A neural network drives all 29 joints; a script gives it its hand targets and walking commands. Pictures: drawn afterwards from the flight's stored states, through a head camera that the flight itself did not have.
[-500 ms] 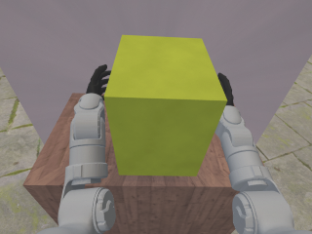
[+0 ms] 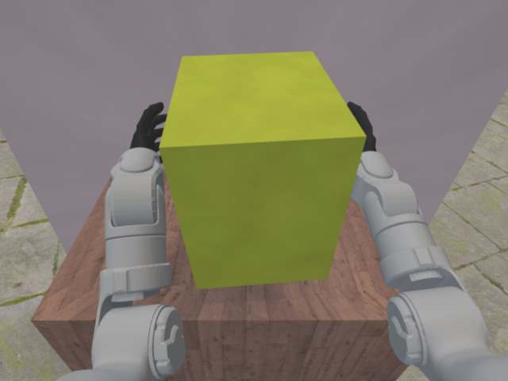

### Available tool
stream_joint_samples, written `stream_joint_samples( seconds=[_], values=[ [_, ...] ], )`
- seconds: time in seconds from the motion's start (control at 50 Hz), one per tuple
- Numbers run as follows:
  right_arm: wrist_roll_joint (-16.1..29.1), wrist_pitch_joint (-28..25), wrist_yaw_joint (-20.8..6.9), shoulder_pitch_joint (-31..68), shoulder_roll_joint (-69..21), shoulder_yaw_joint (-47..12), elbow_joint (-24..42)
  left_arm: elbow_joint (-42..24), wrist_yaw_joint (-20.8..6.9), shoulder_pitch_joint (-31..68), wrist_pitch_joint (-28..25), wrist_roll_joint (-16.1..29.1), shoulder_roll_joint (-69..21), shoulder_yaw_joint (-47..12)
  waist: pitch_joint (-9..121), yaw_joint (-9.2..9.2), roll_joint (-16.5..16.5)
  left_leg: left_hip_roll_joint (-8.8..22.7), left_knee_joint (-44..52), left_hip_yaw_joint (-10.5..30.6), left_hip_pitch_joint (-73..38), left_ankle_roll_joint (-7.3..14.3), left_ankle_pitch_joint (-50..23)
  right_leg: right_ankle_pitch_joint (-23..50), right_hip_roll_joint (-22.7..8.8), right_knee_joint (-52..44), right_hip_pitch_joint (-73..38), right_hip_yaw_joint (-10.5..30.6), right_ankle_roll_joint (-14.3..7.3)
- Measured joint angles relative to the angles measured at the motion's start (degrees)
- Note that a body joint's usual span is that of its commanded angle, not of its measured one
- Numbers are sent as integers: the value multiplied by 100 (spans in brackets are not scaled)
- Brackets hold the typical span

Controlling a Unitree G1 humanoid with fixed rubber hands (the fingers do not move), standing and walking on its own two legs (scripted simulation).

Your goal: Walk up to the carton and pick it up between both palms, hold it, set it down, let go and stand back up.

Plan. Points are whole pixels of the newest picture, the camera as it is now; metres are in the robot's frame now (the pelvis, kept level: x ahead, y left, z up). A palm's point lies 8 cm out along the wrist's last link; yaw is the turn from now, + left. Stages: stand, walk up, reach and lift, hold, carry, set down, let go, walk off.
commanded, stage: reach and lift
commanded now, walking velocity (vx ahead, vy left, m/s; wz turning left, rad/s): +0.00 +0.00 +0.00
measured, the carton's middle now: (255, 168) +0.41 -0.02 +0.17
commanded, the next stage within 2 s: hold in 0.76 s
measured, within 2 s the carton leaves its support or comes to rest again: neither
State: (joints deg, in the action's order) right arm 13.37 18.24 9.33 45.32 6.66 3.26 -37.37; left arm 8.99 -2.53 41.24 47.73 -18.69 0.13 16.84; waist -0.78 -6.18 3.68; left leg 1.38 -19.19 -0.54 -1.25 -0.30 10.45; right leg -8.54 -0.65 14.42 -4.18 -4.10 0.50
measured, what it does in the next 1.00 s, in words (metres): stands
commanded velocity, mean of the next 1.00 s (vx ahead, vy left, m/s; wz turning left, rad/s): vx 0.00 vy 0.00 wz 0.00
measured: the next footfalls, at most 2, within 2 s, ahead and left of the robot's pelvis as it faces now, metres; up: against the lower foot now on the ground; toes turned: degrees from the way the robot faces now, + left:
none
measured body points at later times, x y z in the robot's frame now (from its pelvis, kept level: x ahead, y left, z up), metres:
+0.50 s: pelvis -0.01 -0.01 +0.00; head -0.10 +0.02 +0.44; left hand +0.37 +0.15 +0.27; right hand +0.37 -0.18 +0.27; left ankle +0.01 +0.12 -0.75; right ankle +0.01 -0.12 -0.75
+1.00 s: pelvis +0.00 -0.01 +0.00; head -0.10 +0.01 +0.44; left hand +0.37 +0.15 +0.29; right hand +0.37 -0.18 +0.30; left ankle +0.01 +0.12 -0.75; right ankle +0.01 -0.12 -0.75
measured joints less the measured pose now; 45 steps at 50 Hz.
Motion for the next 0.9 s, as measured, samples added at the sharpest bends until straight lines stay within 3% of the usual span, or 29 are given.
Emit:
stream_joint_samples(
  seconds=[0.2,0.6,0.9],
  values=[
    [184,329,137,-26,112,-141,324,-135,43,54,201,111,-11,28,85,20,-138,48,-80,-33,15,-23,40,-24,50,88,43,61,-28],
    [29,673,160,999,125,158,-631,1026,11,941,207,256,347,285,496,158,-127,33,50,18,363,-55,-184,72,55,159,469,56,-82],
    [562,1049,304,1085,399,-318,-490,668,139,728,494,415,344,142,693,105,-234,61,-95,36,326,-52,3,3,100,94,336,92,-65]
  ],
)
